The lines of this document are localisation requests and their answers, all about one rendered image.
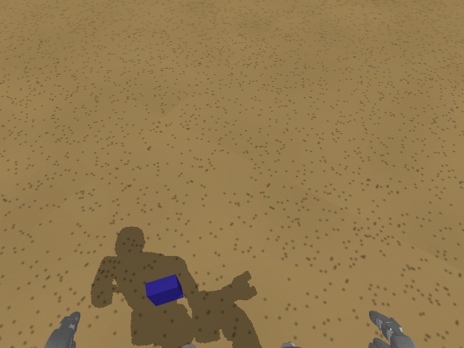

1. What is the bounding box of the right robot hand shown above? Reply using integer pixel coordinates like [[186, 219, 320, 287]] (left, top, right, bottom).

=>
[[368, 310, 417, 348]]

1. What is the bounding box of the carton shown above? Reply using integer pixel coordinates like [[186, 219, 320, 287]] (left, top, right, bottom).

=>
[[145, 274, 183, 306]]

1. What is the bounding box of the left robot hand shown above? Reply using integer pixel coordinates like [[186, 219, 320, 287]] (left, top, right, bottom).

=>
[[44, 312, 80, 348]]

